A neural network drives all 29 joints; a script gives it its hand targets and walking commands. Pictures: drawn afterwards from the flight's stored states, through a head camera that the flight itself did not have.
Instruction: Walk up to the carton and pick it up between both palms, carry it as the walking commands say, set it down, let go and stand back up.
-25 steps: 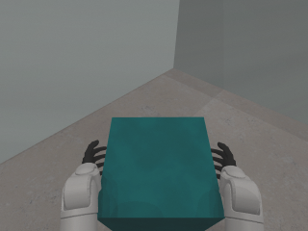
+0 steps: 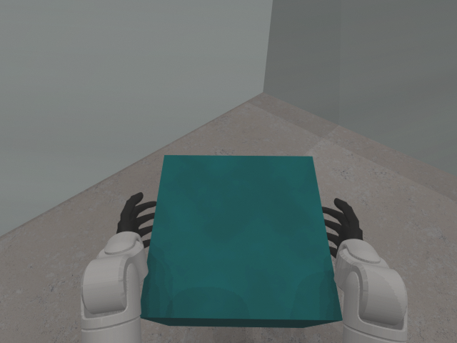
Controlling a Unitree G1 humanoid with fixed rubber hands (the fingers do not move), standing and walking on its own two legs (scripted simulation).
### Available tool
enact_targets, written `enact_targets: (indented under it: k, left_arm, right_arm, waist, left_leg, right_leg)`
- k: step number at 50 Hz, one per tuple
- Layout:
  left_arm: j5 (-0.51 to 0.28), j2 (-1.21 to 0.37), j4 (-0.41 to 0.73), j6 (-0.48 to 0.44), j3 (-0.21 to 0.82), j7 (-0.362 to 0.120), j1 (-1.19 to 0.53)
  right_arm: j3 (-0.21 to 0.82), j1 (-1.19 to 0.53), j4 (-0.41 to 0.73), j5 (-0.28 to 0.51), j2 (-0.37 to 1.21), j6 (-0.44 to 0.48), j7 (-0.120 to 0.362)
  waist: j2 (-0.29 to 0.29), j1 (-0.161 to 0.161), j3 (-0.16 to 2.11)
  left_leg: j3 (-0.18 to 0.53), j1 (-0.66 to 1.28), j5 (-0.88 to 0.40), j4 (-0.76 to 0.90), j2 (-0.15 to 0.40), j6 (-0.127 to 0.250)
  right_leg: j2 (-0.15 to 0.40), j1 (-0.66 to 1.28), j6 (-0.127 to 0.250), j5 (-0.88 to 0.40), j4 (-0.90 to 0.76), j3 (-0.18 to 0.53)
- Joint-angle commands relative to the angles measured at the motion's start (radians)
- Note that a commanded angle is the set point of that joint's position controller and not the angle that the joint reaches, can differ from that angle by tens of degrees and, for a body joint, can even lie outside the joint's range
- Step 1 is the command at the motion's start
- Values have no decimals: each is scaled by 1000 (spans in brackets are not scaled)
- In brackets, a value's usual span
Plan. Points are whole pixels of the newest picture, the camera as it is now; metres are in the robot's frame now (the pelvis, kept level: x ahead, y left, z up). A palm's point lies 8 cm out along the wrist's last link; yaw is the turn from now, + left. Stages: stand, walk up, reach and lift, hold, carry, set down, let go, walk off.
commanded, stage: carry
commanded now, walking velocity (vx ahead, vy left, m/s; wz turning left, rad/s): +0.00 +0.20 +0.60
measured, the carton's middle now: (236, 245) +0.32 +0.00 +0.02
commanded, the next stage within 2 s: none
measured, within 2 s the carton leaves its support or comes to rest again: neither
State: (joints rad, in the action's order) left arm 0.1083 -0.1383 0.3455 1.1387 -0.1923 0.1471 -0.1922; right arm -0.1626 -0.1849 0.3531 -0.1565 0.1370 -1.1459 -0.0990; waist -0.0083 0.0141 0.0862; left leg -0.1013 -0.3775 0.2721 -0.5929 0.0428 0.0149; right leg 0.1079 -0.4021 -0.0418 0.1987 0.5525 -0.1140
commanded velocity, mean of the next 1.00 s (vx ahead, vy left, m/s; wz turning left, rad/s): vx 0.00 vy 0.20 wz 0.60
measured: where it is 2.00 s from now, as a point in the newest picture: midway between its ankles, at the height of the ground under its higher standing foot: outside the picture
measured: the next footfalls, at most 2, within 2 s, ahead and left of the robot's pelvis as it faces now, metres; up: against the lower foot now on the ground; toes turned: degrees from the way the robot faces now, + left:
right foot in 0.46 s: +0.01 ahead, -0.06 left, +0.00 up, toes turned +4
left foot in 0.84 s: -0.07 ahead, +0.29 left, +0.00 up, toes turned +31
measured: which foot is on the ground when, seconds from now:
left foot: down 0.00-0.46, up 0.48-0.82, down 0.84-1.00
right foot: down 0.00-0.16, up 0.18-0.44, down 0.46-0.84, up 0.86-1.00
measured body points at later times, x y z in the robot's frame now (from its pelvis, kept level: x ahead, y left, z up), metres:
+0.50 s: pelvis -0.03 +0.04 -0.01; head +0.03 +0.02 +0.43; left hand +0.22 +0.28 +0.06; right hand +0.29 -0.06 +0.03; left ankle +0.01 +0.11 -0.72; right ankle -0.03 -0.07 -0.73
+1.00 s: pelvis -0.11 +0.17 +0.00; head -0.06 +0.21 +0.44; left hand +0.05 +0.47 +0.04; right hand +0.23 +0.18 +0.05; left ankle -0.10 +0.27 -0.73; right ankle -0.07 +0.04 -0.65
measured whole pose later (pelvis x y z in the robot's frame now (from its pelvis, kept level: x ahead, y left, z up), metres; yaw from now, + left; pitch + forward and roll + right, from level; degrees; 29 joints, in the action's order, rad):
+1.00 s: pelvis -0.11 +0.17 +0.00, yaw +29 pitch +4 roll +0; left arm 0.08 -0.14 0.36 1.17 -0.23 0.18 -0.19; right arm -0.16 -0.25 0.29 -0.19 0.15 -1.17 -0.08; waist 0.03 -0.02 -0.05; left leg -0.07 -0.42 0.20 -0.56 -0.04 0.06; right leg 0.17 -0.57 -0.10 0.57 1.20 -0.11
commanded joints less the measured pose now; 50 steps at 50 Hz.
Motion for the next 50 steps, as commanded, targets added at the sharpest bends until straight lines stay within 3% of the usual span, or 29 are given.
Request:
enact_targets:
  k: [1, 3, 5, 6, 7, 8, 9, 11, 13, 20, 21, 22, 23, 24, 25, 26, 27, 28, 31, 33, 39, 40, 41, 42, 43, 44, 46, 48, 50]
  left_arm:
    - [-362, -823, -117, 91, 723, -361, -314]
    - [-366, -850, -112, 89, 723, -368, -360]
    - [-379, -878, -88, 86, 733, -369, -424]
    - [-390, -890, -76, 85, 739, -367, -455]
    - [-401, -901, -64, 83, 748, -365, -481]
    - [-413, -908, -43, 81, 754, -363, -518]
    - [-428, -915, -36, 81, 762, -363, -552]
    - [-448, -932, -31, 73, 761, -362, -571]
    - [-453, -937, -32, 66, 770, -357, -515]
    - [-448, -900, -2, 56, 777, -355, -413]
    - [-446, -906, -7, 52, 774, -360, -399]
    - [-444, -916, -9, 47, 772, -367, -391]
    - [-440, -913, -11, 41, 760, -375, -364]
    - [-433, -918, -22, 23, 744, -378, -361]
    - [-433, -932, -11, 14, 750, -377, -382]
    - [-440, -947, 7, 27, 750, -378, -408]
    - [-451, -944, 57, 29, 760, -376, -447]
    - [-458, -939, 82, 29, 770, -370, -468]
    - [-434, -882, 101, 38, 757, -357, -413]
    - [-406, -856, 65, 50, 735, -353, -345]
    - [-366, -836, -31, 73, 712, -368, -311]
    - [-371, -847, -31, 73, 719, -369, -334]
    - [-374, -846, -30, 71, 726, -369, -361]
    - [-369, -840, -42, 73, 722, -368, -386]
    - [-400, -858, 5, 79, 763, -377, -453]
    - [-415, -875, 11, 76, 773, -382, -477]
    - [-463, -919, 32, 58, 808, -381, -538]
    - [-481, -930, 68, 43, 831, -371, -546]
    - [-497, -935, 87, 38, 841, -365, -547]
  right_arm:
    - [745, -390, -38, 439, 831, -69, 300]
    - [754, -449, -36, 458, 855, -76, 313]
    - [760, -536, -19, 483, 889, -72, 326]
    - [759, -563, -16, 496, 906, -70, 332]
    - [755, -567, -10, 506, 913, -67, 336]
    - [745, -552, -17, 499, 915, -64, 339]
    - [733, -544, -35, 489, 919, -60, 339]
    - [726, -557, 7, 498, 914, -61, 334]
    - [724, -527, 31, 487, 915, -50, 327]
    - [725, -406, 28, 425, 896, -19, 292]
    - [731, -409, 35, 422, 897, -16, 288]
    - [741, -404, 35, 421, 892, -13, 285]
    - [759, -419, 62, 428, 894, -12, 283]
    - [789, -476, 128, 453, 912, -17, 286]
    - [807, -546, 179, 467, 920, -18, 295]
    - [804, -566, 170, 474, 919, -12, 296]
    - [807, -564, 170, 488, 931, -9, 293]
    - [808, -556, 175, 499, 928, -13, 292]
    - [807, -484, 137, 516, 920, -26, 293]
    - [800, -451, 112, 510, 885, -36, 293]
    - [782, -442, 45, 484, 850, -64, 302]
    - [780, -438, 26, 482, 862, -64, 305]
    - [770, -448, 15, 478, 877, -61, 311]
    - [749, -453, -8, 475, 887, -58, 318]
    - [722, -393, -72, 430, 880, -44, 319]
    - [720, -392, -63, 431, 902, -33, 317]
    - [703, -456, 1, 443, 931, -27, 316]
    - [703, -461, 27, 436, 943, -7, 317]
    - [706, -447, 51, 430, 928, 6, 313]
  waist:
    - [173, -22, 306]
    - [230, -15, 263]
    - [156, -15, 198]
    - [93, -12, 175]
    - [-53, 0, 162]
    - [-268, 18, 141]
    - [-301, 12, 137]
    - [-129, 4, 197]
    - [-71, -5, 280]
    - [-131, -3, 389]
    - [-108, -14, 390]
    - [-30, -29, 406]
    - [241, -22, 412]
    - [441, -15, 385]
    - [399, -14, 367]
    - [194, -12, 346]
    - [99, -6, 332]
    - [113, -5, 308]
    - [182, -20, 298]
    - [223, -28, 296]
    - [347, -22, 261]
    - [254, -7, 285]
    - [97, 13, 293]
    - [-175, -5, 260]
    - [-409, 12, 238]
    - [-374, 14, 248]
    - [-183, 8, 282]
    - [-152, -1, 338]
    - [-143, 0, 341]
  left_leg:
    - [24, -41, 14, -85, 14, 15]
    - [44, -50, 154, -73, 15, 34]
    - [74, 10, 79, -16, 15, 54]
    - [118, 54, 23, 40, 37, 67]
    - [269, 76, 8, 186, 125, 92]
    - [474, 96, -89, 304, 221, 146]
    - [507, 34, -121, 333, 253, 203]
    - [384, 158, -370, 208, 175, 211]
    - [297, 236, -521, 122, 137, 196]
    - [329, 250, -616, 57, 106, 218]
    - [293, 181, -607, 15, 74, 191]
    - [234, 27, -480, -68, 21, 138]
    - [126, -201, 57, -237, -84, 79]
    - [113, -428, 307, -494, -45, 30]
    - [202, -427, 285, -618, 57, 20]
    - [161, -415, 249, -662, 16, -2]
    - [143, -413, 187, -657, -3, -18]
    - [133, -399, 134, -627, 5, -25]
    - [57, -360, 110, -507, -26, -62]
    - [27, -288, 122, -383, -21, -75]
    - [-71, -4, -7, 67, -43, -49]
    - [-61, 113, -115, 207, -57, -36]
    - [14, 269, -253, 251, -18, -19]
    - [266, 404, -745, 144, 182, 46]
    - [413, 384, -1051, 121, 257, 194]
    - [417, 333, -1023, 139, 248, 231]
    - [260, 407, -932, 69, 166, 187]
    - [195, 317, -651, 96, 126, 164]
    - [221, 272, -448, 141, 104, 171]
  right_leg:
    - [291, 228, 80, -203, -129, 191]
    - [348, 176, 102, -147, -143, 194]
    - [305, 46, 54, -8, -126, 128]
    - [264, -20, 18, 84, -75, 75]
    - [174, -86, -33, 167, 70, -13]
    - [29, -223, -78, 322, 288, -87]
    - [15, -209, -58, 421, 455, -28]
    - [14, -239, -47, 371, 563, 11]
    - [13, -246, -30, 286, 557, 34]
    - [-35, 0, 4, 203, 146, 36]
    - [-21, 130, 13, 111, -7, 32]
    - [74, 340, 30, -63, -176, 103]
    - [348, 529, 88, -417, -218, 339]
    - [583, 601, 261, -731, -126, 496]
    - [610, 542, 323, -737, -139, 493]
    - [482, 523, 260, -791, -100, 323]
    - [401, 514, 189, -788, -76, 204]
    - [357, 494, 145, -777, -57, 140]
    - [292, 522, 114, -721, -22, 34]
    - [298, 490, 110, -735, -8, -14]
    - [340, 379, 4, -587, 40, -92]
    - [303, 331, -36, -538, 168, -128]
    - [247, 143, -66, -250, 323, -125]
    - [141, -154, -101, 480, 501, -127]
    - [67, -278, -101, 618, 579, -58]
    - [72, -258, -93, 622, 692, -8]
    - [78, -300, -70, 469, 714, 43]
    - [79, -236, -42, 308, 697, 65]
    - [57, -217, -30, 235, 644, 41]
